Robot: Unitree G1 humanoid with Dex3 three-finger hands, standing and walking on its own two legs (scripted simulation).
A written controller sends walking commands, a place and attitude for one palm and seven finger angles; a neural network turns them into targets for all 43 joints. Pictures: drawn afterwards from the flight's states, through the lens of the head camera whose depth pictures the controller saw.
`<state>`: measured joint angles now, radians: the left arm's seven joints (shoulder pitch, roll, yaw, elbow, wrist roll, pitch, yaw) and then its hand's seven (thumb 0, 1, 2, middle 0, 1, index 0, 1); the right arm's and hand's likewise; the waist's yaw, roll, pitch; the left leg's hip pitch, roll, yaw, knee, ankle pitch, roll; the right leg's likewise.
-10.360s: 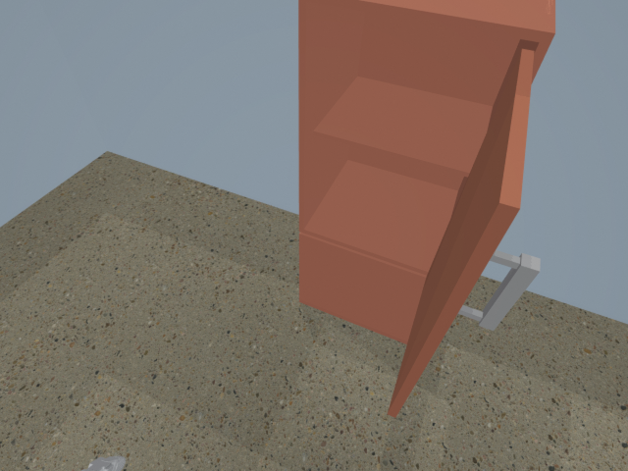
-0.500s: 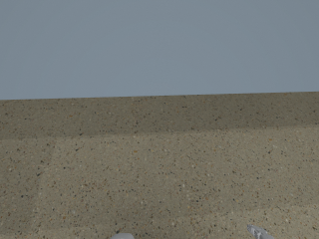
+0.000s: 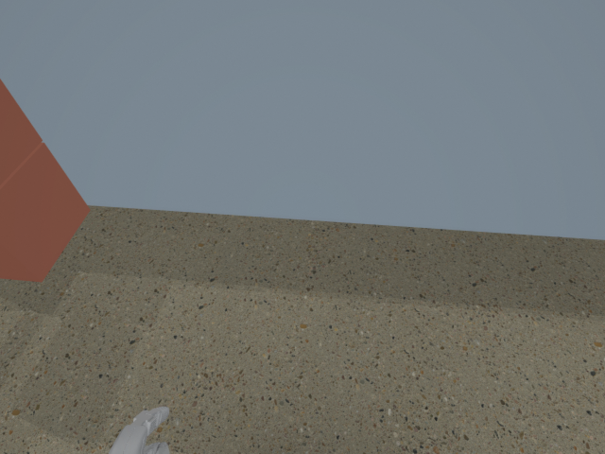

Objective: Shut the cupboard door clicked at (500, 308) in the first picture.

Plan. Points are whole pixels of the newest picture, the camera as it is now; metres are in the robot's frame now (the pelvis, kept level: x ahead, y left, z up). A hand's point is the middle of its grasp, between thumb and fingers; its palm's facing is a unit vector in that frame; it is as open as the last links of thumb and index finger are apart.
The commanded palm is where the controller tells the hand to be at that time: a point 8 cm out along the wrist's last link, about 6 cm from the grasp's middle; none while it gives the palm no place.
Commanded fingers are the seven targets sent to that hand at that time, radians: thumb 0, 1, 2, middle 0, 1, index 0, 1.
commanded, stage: walk to a spot facing it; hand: left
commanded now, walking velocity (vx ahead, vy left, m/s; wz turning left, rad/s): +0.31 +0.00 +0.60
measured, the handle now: out of the picture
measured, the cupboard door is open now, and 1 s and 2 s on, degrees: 90 90 90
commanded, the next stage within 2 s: turn to face it in 1.46 s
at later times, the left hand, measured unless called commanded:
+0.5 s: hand out of the picture -0.01 +0.18 -0.17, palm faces +0.42 -0.89 -0.19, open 7.4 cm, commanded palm none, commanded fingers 0.00 0.90 0.90 -0.20 -0.30 -0.20 -0.30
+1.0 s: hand (141, 286) +0.44 +0.33 -0.14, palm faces +0.35 -0.92 -0.18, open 7.4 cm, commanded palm none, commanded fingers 0.00 0.90 0.90 -0.20 -0.30 -0.20 -0.30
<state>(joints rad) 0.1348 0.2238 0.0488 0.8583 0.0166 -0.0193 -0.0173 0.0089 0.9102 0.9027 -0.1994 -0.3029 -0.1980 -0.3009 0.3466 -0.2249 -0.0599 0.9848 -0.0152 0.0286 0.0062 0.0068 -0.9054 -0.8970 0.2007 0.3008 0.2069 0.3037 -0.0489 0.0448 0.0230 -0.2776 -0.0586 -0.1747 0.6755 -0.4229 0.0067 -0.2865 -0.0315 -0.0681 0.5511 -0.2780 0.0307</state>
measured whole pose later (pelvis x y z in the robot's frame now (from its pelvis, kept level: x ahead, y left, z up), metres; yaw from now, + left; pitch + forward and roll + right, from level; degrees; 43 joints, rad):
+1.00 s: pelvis +0.38 +0.12 +0.01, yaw +24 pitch -1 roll +1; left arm 0.08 0.18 0.04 0.96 0.02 0.00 -0.02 0.01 0.91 0.90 -0.20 -0.30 -0.20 -0.30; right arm 0.45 -0.16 -0.04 1.10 -0.02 -0.07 -0.02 0.00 -0.92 -0.90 0.20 0.30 0.20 0.30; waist -0.07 -0.01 0.04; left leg 0.06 -0.06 0.03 0.30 -0.36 0.06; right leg -0.51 -0.10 -0.08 0.69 -0.18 0.04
